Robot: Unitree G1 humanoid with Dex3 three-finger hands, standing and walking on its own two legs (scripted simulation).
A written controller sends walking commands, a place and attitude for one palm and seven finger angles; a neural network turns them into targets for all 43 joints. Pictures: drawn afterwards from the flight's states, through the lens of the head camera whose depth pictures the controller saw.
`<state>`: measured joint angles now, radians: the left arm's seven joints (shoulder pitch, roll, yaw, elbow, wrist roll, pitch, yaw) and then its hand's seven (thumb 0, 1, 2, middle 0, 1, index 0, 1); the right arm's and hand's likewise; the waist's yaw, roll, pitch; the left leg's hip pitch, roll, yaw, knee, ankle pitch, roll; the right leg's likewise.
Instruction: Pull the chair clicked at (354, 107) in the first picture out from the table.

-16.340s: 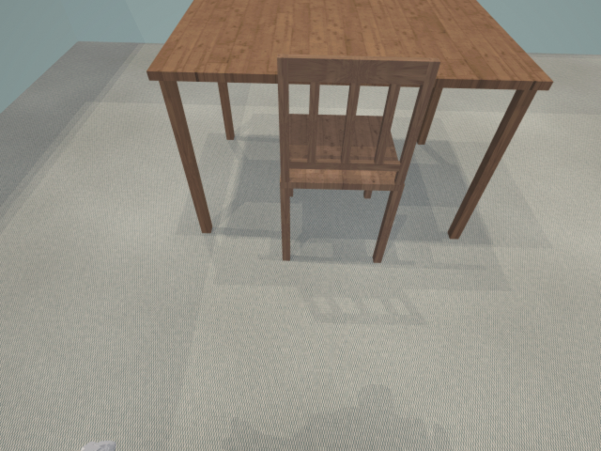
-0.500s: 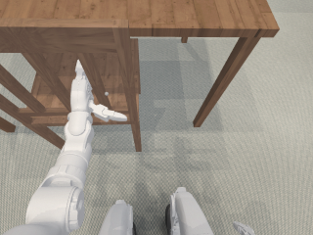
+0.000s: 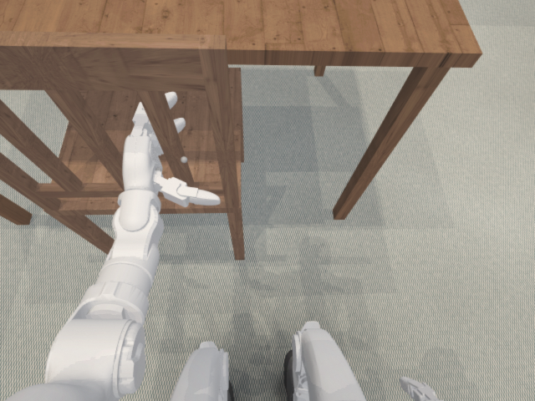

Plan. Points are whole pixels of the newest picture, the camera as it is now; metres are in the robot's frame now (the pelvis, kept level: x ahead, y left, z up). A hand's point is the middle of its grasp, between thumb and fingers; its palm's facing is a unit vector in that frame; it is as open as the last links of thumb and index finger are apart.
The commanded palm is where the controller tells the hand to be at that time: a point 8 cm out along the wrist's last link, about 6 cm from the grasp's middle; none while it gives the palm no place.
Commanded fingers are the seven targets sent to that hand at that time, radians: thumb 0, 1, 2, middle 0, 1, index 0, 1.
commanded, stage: hook a spindle and tug to test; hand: left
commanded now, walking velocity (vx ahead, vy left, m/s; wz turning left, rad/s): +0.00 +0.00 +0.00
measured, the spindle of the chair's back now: (103, 147) +0.51 +0.23 +0.00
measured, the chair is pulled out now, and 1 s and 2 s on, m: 0.00 0.02 0.12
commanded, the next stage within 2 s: step backward, pulling the chair out in 1.12 s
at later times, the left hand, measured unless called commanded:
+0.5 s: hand (186, 157) +0.47 +0.10 +0.03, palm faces -0.02 -1.00 -0.03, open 5.8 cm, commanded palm +0.44 +0.15 +0.03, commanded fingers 0.00 0.90 0.90 -0.50 -1.45 -0.50 -1.45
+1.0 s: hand (186, 169) +0.45 +0.10 +0.03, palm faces -0.05 -1.00 -0.02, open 5.8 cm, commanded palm +0.41 +0.15 +0.03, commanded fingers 0.00 0.90 0.90 -0.50 -1.45 -0.50 -1.45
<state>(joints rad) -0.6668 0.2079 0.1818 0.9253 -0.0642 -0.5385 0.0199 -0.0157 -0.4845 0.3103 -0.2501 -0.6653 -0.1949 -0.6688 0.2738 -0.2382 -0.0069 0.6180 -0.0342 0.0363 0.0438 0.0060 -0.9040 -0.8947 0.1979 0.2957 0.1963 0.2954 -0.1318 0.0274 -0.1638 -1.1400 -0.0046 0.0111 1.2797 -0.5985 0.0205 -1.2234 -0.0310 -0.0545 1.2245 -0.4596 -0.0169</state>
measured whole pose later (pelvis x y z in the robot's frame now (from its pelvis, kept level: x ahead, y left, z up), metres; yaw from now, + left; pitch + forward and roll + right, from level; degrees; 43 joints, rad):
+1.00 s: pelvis +0.02 +0.00 +0.01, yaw -1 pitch +26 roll -1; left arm -0.51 0.16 0.13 0.74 -0.08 -0.50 0.01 0.01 0.67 0.80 -0.41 -1.41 -0.38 -1.45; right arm 0.27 -0.23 -0.01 0.58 -0.02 0.06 0.05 0.01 -0.90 -0.89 0.20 0.30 0.20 0.30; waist -0.11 0.03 -0.17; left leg -1.09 0.00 0.02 1.25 -0.61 0.03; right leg -1.18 -0.03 -0.04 1.20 -0.47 -0.01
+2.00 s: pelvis -0.02 +0.00 +0.10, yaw -2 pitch +8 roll +1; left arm -0.48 0.14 -0.03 1.02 -0.07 -0.25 0.05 0.10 0.64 0.79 -0.34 -1.17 -0.49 -1.45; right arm 0.25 -0.21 0.01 0.69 0.07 0.08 -0.13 0.01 -0.90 -0.89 0.20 0.30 0.20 0.30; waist -0.07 0.01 0.04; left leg -0.48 -0.01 0.06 0.64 -0.30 0.03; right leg -0.58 -0.01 0.00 0.60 -0.17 0.00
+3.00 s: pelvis -0.07 +0.01 +0.10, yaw -1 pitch +3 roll +2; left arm -0.53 0.12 -0.05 1.05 -0.05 -0.21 0.08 0.10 0.60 0.81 -0.35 -1.22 -0.49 -1.45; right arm 0.21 -0.21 0.01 0.74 0.05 0.00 -0.13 0.01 -0.90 -0.89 0.20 0.30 0.20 0.30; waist -0.06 -0.01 0.11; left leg -0.41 0.01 0.06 0.70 -0.35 -0.02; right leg -0.56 -0.06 -0.01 0.64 -0.14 0.00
